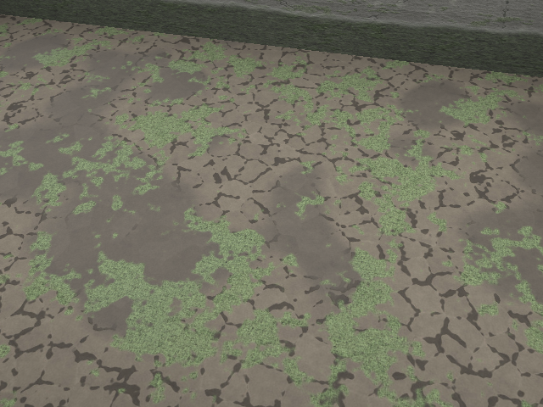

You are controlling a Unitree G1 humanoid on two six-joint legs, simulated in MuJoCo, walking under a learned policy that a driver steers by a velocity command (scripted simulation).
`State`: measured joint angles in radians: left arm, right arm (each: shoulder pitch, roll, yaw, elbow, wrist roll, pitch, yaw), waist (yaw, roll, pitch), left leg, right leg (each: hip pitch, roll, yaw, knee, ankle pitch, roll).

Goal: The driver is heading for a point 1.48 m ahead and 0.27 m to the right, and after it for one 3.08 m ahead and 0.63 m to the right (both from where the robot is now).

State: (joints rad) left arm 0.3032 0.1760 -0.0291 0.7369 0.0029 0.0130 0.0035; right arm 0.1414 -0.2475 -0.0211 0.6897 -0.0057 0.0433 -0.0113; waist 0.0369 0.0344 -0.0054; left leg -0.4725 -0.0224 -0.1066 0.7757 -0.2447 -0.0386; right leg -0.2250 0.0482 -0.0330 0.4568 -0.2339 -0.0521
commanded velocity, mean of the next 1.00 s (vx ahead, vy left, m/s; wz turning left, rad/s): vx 0.50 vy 0.00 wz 0.00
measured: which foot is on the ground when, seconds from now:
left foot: up 0.00-0.06, down 0.08-1.00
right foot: down 0.00-1.00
